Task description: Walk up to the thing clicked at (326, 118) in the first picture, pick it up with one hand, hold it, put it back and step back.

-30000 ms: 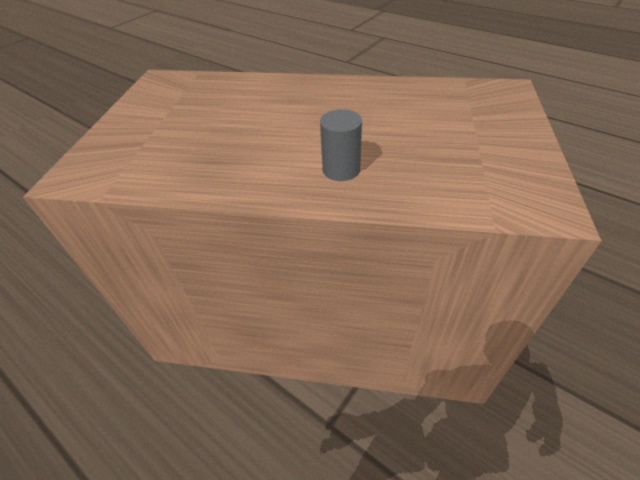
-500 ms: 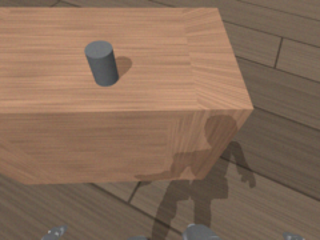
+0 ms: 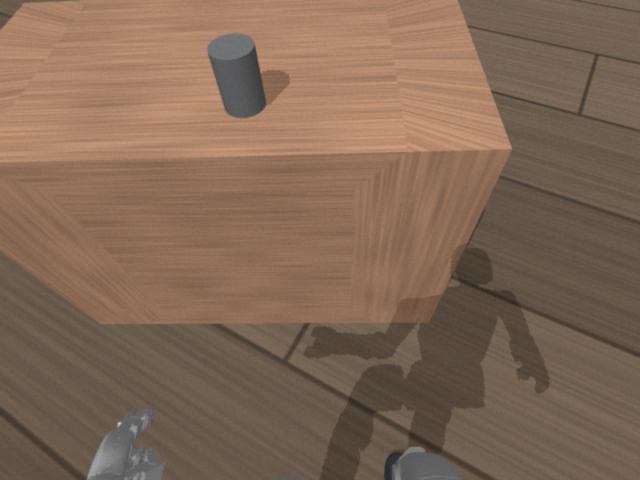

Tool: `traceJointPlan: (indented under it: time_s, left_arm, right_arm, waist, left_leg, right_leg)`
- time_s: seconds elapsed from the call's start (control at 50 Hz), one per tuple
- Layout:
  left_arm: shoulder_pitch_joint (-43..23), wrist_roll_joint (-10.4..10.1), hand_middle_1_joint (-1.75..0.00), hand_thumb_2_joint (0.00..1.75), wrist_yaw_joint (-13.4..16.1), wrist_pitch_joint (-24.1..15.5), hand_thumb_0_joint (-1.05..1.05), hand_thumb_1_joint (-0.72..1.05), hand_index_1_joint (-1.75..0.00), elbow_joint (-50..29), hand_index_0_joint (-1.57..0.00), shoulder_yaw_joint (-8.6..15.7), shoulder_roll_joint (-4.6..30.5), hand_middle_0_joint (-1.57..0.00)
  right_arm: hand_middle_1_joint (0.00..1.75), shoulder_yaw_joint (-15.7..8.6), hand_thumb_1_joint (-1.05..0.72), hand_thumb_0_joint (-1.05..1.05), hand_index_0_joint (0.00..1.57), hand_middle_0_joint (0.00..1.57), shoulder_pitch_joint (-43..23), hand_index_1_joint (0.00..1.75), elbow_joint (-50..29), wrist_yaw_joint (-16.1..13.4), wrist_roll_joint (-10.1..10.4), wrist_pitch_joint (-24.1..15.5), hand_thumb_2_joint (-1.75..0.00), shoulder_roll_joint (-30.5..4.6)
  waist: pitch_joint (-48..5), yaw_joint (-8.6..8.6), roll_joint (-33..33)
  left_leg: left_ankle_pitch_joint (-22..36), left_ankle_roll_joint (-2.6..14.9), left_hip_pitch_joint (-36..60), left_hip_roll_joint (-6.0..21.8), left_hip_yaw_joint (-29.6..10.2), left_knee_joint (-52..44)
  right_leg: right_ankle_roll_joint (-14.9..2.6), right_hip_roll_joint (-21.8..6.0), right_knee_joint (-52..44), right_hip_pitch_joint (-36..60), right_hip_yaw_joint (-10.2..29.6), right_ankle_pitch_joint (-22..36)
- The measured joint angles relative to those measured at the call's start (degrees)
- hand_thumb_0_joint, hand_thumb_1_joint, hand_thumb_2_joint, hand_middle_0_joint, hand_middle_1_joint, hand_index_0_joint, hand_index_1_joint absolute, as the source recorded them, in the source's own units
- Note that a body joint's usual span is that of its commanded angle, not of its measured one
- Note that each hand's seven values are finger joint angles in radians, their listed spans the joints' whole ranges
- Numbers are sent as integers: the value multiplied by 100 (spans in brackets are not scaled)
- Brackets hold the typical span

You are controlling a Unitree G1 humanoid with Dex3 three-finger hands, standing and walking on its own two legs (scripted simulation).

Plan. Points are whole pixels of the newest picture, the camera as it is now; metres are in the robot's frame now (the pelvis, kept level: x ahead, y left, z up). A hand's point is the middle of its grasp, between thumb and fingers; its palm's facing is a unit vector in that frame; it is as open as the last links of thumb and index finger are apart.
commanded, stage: step back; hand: left
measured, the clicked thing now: (238, 77) +0.74 +0.18 +0.05
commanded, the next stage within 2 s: none
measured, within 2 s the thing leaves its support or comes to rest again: neither
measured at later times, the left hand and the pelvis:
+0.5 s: hand out of the picture -0.07 +0.25 -0.15, palm faces -0.09 -0.92 -0.39, open 7.4 cm; pelvis -0.17 -0.02 +0.00, yaw -5 degrees
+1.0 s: hand out of the picture -0.20 +0.23 -0.14, palm faces +0.00 -0.95 -0.32, open 7.4 cm; pelvis -0.32 -0.03 +0.01, yaw +0 degrees
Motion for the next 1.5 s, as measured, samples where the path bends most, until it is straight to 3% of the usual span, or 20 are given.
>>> traceJointPlan:
  time_s: [0.06,0.12,0.22,0.36,0.44,0.48,0.54,0.64,0.76,0.8,0.84,0.9,1.0,1.12,1.16,1.2,1.26,1.34,1.44,1.5]
  left_arm:
    - [-90,-58,-30,90,-4,101,0,90,-30,43,-21,42,170,-20]
    - [30,-44,-30,90,19,232,0,90,-30,278,-20,67,112,-20]
    - [341,-108,-30,90,-15,195,0,90,-30,337,-20,145,192,-20]
    - [553,-59,-30,90,2,164,0,90,-30,482,-20,162,295,-20]
    - [592,-45,-30,90,-68,92,1,90,-30,589,-20,115,255,-20]
    - [557,-2,-30,90,-92,49,0,90,-30,686,-20,90,56,-20]
    - [721,50,-30,90,-175,57,0,90,-30,616,-20,24,-17,-20]
    - [740,63,-30,90,-94,104,1,90,-30,518,-21,47,-58,-20]
    - [304,82,-30,90,25,66,1,90,-30,88,-21,82,64,-20]
    - [118,38,-30,90,30,92,0,90,-30,-27,-21,75,142,-20]
    - [-26,-10,-30,90,32,154,0,90,-30,-27,-21,98,254,-20]
    - [27,-37,-30,90,29,276,0,90,-30,126,-20,50,140,-20]
    - [290,-87,-30,90,-54,272,0,90,-30,277,-20,59,119,-20]
    - [749,-59,-30,90,-119,17,0,90,-30,674,-20,24,223,-20]
    - [860,-40,-30,90,-110,-102,0,90,-30,931,-20,26,168,-20]
    - [948,28,-30,90,-102,-183,0,90,-30,1141,-20,18,-1,-20]
    - [1231,94,-30,90,-110,-218,1,90,-30,1252,-21,-9,-33,-20]
    - [1233,71,-30,90,-88,-303,1,90,-30,1330,-21,-8,-88,-20]
    - [1044,37,-30,90,-110,-396,1,90,-30,1174,-21,20,37,-20]
    - [909,-15,-30,90,-80,-345,1,90,-30,1137,-21,29,205,-20]
  right_arm:
    - [30,-14,-90,0,20,20,-55,30,83,30,-109,-37,-89,236]
    - [30,39,-90,0,20,20,63,30,54,109,-179,-47,-89,303]
    - [30,57,-90,0,20,20,15,30,6,58,-171,-65,-89,378]
    - [30,1,-90,0,20,20,-455,30,-411,17,-128,-114,-89,282]
    - [30,-1,-90,0,20,20,-660,30,-558,61,-119,-39,-89,133]
    - [30,-52,-90,0,20,20,-738,30,-502,58,-84,31,-89,-19]
    - [30,-87,-90,0,20,20,-533,30,-340,-24,-44,127,-89,36]
    - [30,-20,-90,0,20,20,-105,30,-182,-22,13,73,-89,34]
    - [30,27,-90,0,20,20,178,30,-71,-67,-50,-3,-89,120]
    - [30,33,-90,0,20,20,211,30,-47,-46,-83,-53,-89,194]
    - [30,46,-90,0,20,20,119,30,34,-24,-138,-61,-89,396]
    - [30,108,-90,0,20,20,141,30,-5,50,-193,-49,-89,397]
    - [30,89,-90,1,20,21,16,30,-103,-4,-207,-104,-89,343]
    - [30,-6,-90,0,20,20,-344,30,-297,105,-223,-152,-89,208]
    - [30,-39,-90,0,20,20,-440,30,-325,142,-239,-108,-89,109]
    - [30,-100,-90,0,20,20,-397,30,-241,125,-220,-34,-89,8]
    - [30,-96,-90,0,20,20,-134,30,16,144,-160,28,-89,53]
    - [30,-95,-90,0,20,20,151,30,265,196,-91,-28,-89,-19]
    - [30,-76,-90,1,20,20,365,30,539,259,-134,-87,-89,66]
    - [30,-84,-90,1,20,20,271,30,632,265,-154,-199,-89,287]
  waist:
    - [206,94,-508]
    - [39,-83,-344]
    - [-163,80,-355]
    - [54,194,-365]
    - [53,227,-228]
    - [121,144,212]
    - [-133,214,143]
    - [-379,217,13]
    - [-187,50,1]
    - [-78,9,-119]
    - [132,109,-562]
    - [25,-14,-409]
    - [-235,62,-353]
    - [-374,165,-382]
    - [-403,166,-193]
    - [-411,91,195]
    - [-753,304,86]
    - [-817,221,220]
    - [-732,185,217]
    - [-516,234,-182]
  left_leg:
    - [523,226,229,-225,303,-497]
    - [660,310,81,-5,104,-499]
    - [1163,252,-50,250,159,-1017]
    - [1434,200,-546,406,400,-776]
    - [1513,70,-962,521,512,-411]
    - [1556,68,-1096,710,268,-239]
    - [123,71,-1413,147,-89,755]
    - [-26,48,-1392,-434,-317,2243]
    - [-253,-10,-427,-106,58,782]
    - [322,75,-19,-31,225,-267]
    - [612,233,83,-255,441,-468]
    - [739,309,-109,-35,299,-391]
    - [1233,232,-319,266,317,-820]
    - [1431,196,-655,474,585,-745]
    - [1352,167,-813,638,592,-451]
    - [765,219,-921,709,212,-59]
    - [132,112,-1015,283,-29,473]
    - [377,44,-903,124,-196,626]
    - [284,21,-381,190,104,-299]
    - [1167,134,-53,-53,351,-874]
  right_leg:
    - [10,-178,428,-200,311,-232]
    - [-11,458,1861,-443,694,-1644]
    - [4,877,3389,-414,1075,-1620]
    - [241,451,1930,455,854,-1776]
    - [93,219,381,1030,453,-1324]
    - [6,442,188,1113,225,-1145]
    - [-91,258,319,881,240,-1049]
    - [-94,8,-45,669,247,-602]
    - [-105,-38,159,198,-163,-375]
    - [-77,-123,448,-25,-271,-397]
    - [-79,-282,783,-175,9,-508]
    - [-50,292,2072,-426,382,-1792]
    - [-3,729,3503,-358,950,-1717]
    - [101,163,1000,900,643,-1846]
    - [44,181,-51,1341,464,-1378]
    - [20,408,-161,1473,280,-1146]
    - [-107,254,-73,1339,443,-1186]
    - [-10,135,-301,1414,268,-1016]
    - [60,1,-155,1344,0,-1140]
    - [65,-288,268,1228,149,-1300]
